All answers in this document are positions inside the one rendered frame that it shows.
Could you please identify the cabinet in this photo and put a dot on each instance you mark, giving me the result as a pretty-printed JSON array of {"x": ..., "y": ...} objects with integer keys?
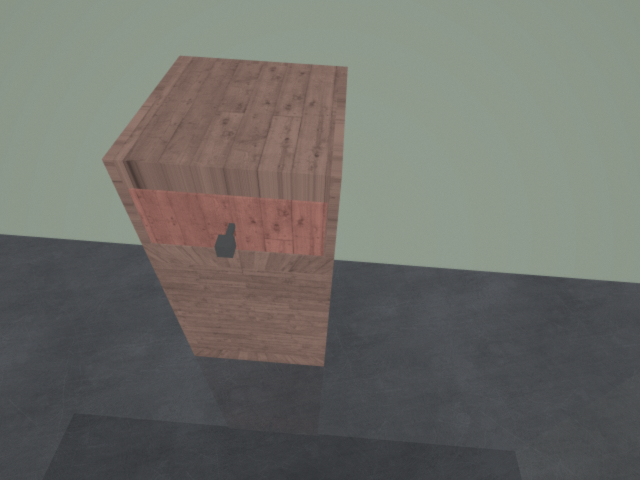
[{"x": 241, "y": 128}]

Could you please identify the handle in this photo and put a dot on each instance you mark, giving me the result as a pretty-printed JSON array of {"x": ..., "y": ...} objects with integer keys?
[{"x": 225, "y": 244}]

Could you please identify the drawer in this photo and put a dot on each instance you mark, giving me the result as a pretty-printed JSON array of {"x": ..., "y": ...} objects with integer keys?
[{"x": 261, "y": 224}]

